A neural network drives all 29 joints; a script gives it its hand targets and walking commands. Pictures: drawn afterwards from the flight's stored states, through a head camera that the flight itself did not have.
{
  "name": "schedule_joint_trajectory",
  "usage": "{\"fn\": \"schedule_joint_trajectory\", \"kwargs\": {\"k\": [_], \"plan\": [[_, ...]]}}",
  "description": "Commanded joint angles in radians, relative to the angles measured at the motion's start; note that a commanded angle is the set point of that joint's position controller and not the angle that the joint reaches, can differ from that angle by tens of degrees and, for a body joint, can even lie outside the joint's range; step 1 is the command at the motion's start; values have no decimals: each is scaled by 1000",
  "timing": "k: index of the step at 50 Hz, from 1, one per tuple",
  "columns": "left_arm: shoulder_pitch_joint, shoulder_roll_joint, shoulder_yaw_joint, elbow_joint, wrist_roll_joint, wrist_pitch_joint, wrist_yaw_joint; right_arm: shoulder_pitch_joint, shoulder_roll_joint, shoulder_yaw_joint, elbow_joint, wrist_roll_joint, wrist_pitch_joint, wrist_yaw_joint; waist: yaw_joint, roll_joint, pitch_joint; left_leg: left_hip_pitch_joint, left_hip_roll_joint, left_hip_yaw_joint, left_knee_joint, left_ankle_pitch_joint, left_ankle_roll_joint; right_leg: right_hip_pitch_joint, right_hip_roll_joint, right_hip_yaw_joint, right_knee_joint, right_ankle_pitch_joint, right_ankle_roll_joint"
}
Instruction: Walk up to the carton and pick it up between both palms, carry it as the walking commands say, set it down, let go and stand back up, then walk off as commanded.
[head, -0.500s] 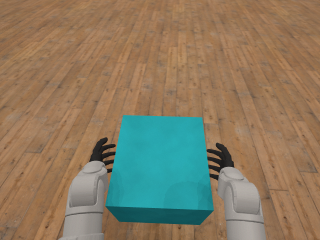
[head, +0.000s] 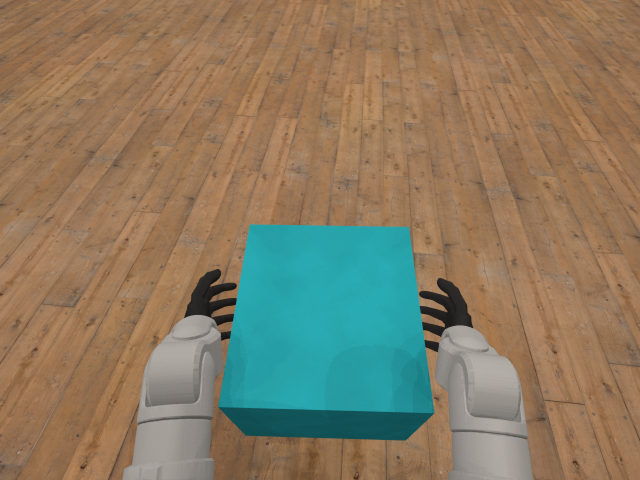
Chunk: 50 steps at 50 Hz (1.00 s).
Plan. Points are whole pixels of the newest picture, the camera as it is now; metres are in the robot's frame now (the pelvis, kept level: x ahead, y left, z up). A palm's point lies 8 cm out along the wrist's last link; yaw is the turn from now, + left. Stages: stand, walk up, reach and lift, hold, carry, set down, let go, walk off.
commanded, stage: carry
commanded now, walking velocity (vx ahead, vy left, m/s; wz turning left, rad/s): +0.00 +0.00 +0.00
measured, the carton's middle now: (327, 331) +0.33 +0.00 -0.03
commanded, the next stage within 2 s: none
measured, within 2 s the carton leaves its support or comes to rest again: neither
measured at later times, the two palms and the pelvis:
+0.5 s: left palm (176, 319) +0.29 +0.18 +0.07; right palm (437, 325) +0.29 -0.13 +0.06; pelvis +0.01 +0.01 +0.00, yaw +1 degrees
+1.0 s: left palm (60, 284) +0.33 +0.33 +0.08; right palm (304, 236) +0.41 +0.03 +0.08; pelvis +0.11 +0.10 -0.01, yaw +18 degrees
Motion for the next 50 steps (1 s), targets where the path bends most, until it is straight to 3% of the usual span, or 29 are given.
{"fn": "schedule_joint_trajectory", "kwargs": {"k": [1,5,6,9,10,11,12,15,18,19,20,21,22,23,25,27,28,30,35,36,38,39,41,44,45,46,47,48,50], "plan": [[-567,-893,-705,-229,-394,-58,-309,-604,852,675,-228,388,-64,365,2,-133,-572,84,54,-41,-189,483,-3,464,-205,131,63,1194,-75],[-561,-915,-724,-266,-402,-16,-295,-550,872,669,-225,393,-30,361,5,250,-497,461,202,-143,-18,1537,59,5,-18,-16,5,266,3],[-533,-910,-736,-276,-404,-8,-298,-563,851,687,-264,410,-18,367,2,244,-495,486,204,-131,-12,1539,57,-26,2,-35,-29,150,10],[-628,-917,-737,-288,-412,-9,-302,-552,842,663,-206,385,-2,370,25,67,-518,122,92,-41,148,1094,5,397,-57,51,-92,761,-53],[-514,-864,-623,-110,-325,-21,-306,-543,828,598,-91,338,-17,371,39,-117,-534,-103,62,-9,240,661,-7,610,-163,144,-22,1199,-102],[-512,-862,-596,-74,-306,-45,-309,-559,838,602,-82,334,-36,373,44,-290,-468,-355,-29,20,258,-72,-29,776,-294,282,-11,1636,-173],[-494,-838,-540,77,-232,-89,-313,-548,790,523,40,265,-89,378,46,-276,-467,-421,0,-39,93,-181,-32,828,-337,328,-18,1573,-195],[-529,-894,-701,-214,-368,-59,-308,-612,853,710,-254,408,-73,372,-1,-115,-414,-64,28,-15,-268,140,-7,529,-257,169,-44,1280,-67],[-530,-812,-628,-34,-287,-69,-306,-615,751,573,-24,301,-83,365,10,93,-434,227,240,-199,-168,1038,89,206,-120,73,-40,277,54],[-541,-817,-607,19,-252,-76,-317,-576,767,540,55,266,-91,374,20,178,-409,246,270,-184,-154,1197,89,180,-97,61,-52,107,50],[-540,-815,-598,10,-271,-80,-314,-604,761,554,22,279,-96,367,11,124,-436,277,269,-161,-105,1216,95,174,-72,40,-90,114,42],[-602,-853,-726,-189,-382,-47,-304,-680,786,683,-212,395,-61,367,8,111,-393,256,236,-137,-102,1176,85,157,-73,44,-86,184,43],[-546,-849,-660,-42,-309,-64,-314,-565,773,566,24,299,-83,374,14,160,-418,309,221,-119,-104,1129,60,162,-75,53,-90,201,29],[-662,-929,-892,-502,-525,-7,-303,-723,811,808,-489,500,-27,363,-5,86,-472,291,201,-105,-102,950,56,197,-77,11,-106,217,40],[-596,-936,-840,-411,-492,61,-302,-646,878,782,-390,491,43,358,7,112,-449,202,229,-214,-191,389,107,247,-74,-7,-85,-55,31],[-601,-949,-811,-380,-500,137,-302,-709,849,781,-458,500,113,353,23,125,-412,-1,225,-265,-186,150,125,373,-124,53,-124,-90,8],[-586,-922,-778,-296,-475,167,-301,-684,832,732,-342,472,150,352,31,70,-371,-145,195,-260,-149,71,115,462,-186,125,-141,-121,-11],[-563,-927,-743,-296,-466,181,-307,-711,868,745,-362,488,189,367,40,-326,-302,-521,29,-17,149,-103,46,702,-473,419,-359,6,-103],[-629,-968,-722,-276,-447,217,-281,-779,910,710,-275,544,242,417,34,-75,-192,-444,63,-5,68,-77,7,570,-479,245,-398,315,-87],[-668,-968,-721,-294,-463,227,-293,-728,916,713,-248,512,242,407,33,-191,-167,-468,52,40,101,-6,3,585,-466,149,-419,254,-38],[-654,-984,-722,-262,-454,241,-300,-757,937,688,-233,505,259,412,33,-166,-131,-428,60,64,108,115,8,530,-470,79,-449,206,-7],[-654,-1014,-726,-226,-459,248,-298,-805,924,677,-265,507,257,410,24,-122,-183,-334,58,58,39,139,21,524,-441,10,-394,366,10],[-649,-989,-697,-255,-455,253,-301,-823,956,684,-263,528,272,405,12,-267,-162,-224,26,133,-15,178,26,462,-408,-120,-381,432,61],[-686,-1014,-709,-273,-458,265,-309,-721,952,643,-177,494,280,410,-26,-218,-274,124,-82,205,-67,145,66,357,-359,-240,-40,685,108],[-704,-996,-729,-274,-474,272,-317,-682,953,630,-134,489,281,413,-49,-126,-265,209,-77,112,-109,105,109,242,-297,-272,164,647,149],[-727,-981,-711,-254,-460,275,-322,-659,963,609,-86,479,282,417,-68,151,-273,340,107,-364,-312,-94,235,10,-176,-241,477,380,193],[-647,-989,-702,-152,-441,277,-319,-683,952,603,-68,491,273,413,-37,372,-227,454,236,-815,-443,126,346,-287,-13,-102,622,-187,208],[-743,-1022,-711,-158,-457,264,-325,-744,973,609,-84,493,266,420,-35,252,-159,469,280,-924,-451,346,383,-395,-26,58,720,-277,177],[-772,-1088,-728,-143,-505,253,-332,-900,969,657,-251,532,242,398,-34,76,-263,449,240,-784,-402,376,325,-383,-110,97,655,-220,130]]}}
